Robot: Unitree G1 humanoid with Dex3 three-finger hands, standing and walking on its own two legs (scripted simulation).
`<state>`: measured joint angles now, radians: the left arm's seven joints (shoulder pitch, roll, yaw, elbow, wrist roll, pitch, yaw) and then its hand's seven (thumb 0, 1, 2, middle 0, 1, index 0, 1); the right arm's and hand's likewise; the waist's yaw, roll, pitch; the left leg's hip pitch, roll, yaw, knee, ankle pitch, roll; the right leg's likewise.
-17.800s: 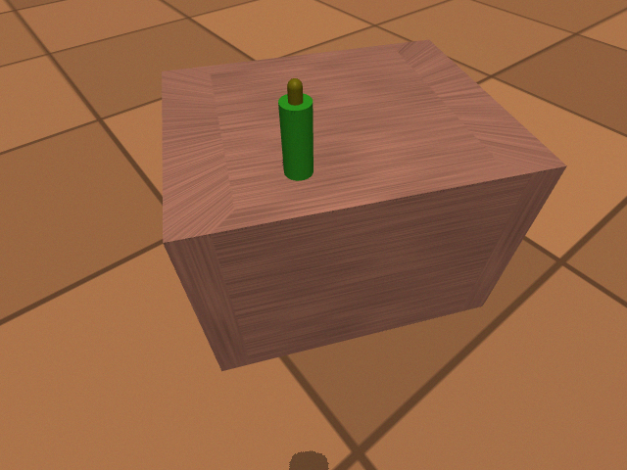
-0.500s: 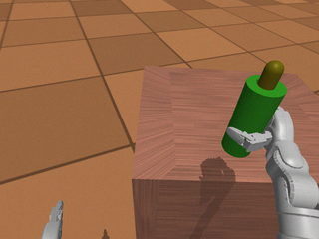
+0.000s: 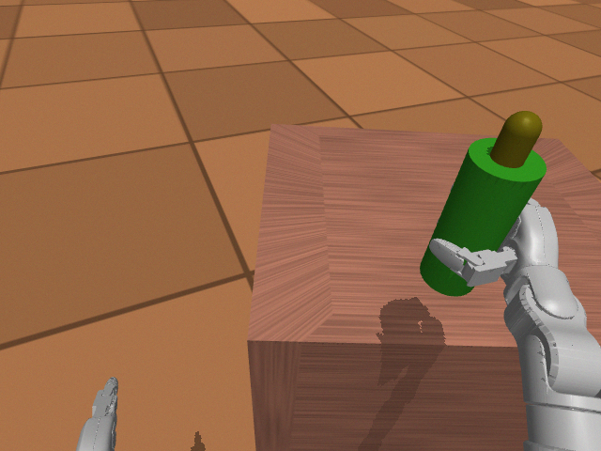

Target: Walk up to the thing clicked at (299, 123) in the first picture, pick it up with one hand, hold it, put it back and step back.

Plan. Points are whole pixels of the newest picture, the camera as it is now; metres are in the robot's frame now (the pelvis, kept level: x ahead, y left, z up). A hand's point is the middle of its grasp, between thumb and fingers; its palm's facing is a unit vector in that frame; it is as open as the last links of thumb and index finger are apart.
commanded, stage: crouch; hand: right
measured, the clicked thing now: (480, 209) +0.33 -0.17 +0.22
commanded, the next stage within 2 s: lower in 1.38 s
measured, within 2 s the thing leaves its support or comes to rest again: neither
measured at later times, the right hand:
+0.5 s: hand (448, 237) +0.39 -0.18 +0.11, palm faces +0.18 +0.98 +0.00, open 10.0 cm
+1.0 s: hand (440, 235) +0.45 -0.20 +0.07, palm faces +0.19 +0.98 -0.01, open 10.0 cm
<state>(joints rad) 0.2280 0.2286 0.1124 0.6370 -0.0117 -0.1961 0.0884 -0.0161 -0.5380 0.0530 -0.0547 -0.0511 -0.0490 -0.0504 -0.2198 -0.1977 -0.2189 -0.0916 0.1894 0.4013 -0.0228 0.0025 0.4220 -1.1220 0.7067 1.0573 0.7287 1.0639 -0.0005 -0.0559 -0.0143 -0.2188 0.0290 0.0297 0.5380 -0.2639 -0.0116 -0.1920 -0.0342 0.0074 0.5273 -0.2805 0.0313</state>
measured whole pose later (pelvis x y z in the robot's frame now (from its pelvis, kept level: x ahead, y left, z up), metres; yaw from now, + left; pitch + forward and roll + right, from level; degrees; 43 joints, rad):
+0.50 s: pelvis -0.01 +0.00 +0.00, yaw +1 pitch +1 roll +0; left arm 0.23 0.23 0.08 0.62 -0.01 -0.23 0.08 -0.02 -0.54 0.05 -0.06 -0.05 -0.05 -0.05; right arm -0.43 -0.25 -0.27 0.41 0.15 0.15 -0.01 0.00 0.40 -1.11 0.70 1.05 0.73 1.05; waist 0.04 -0.01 0.00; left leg -0.34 0.02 0.01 0.59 -0.26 -0.01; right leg -0.31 -0.04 -0.01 0.59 -0.29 0.03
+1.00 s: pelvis -0.01 -0.01 -0.02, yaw +2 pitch +9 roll +1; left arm 0.27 0.21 0.04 0.46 0.01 -0.16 0.06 -0.02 -0.53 0.05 -0.06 -0.05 -0.06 -0.05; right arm -0.64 -0.35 -0.35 0.88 0.10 -0.21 0.01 0.00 0.39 -1.12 0.69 1.05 0.72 1.06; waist 0.10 0.01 -0.05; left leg -0.56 0.02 0.00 0.70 -0.29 -0.02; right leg -0.54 -0.05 -0.01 0.74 -0.35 0.02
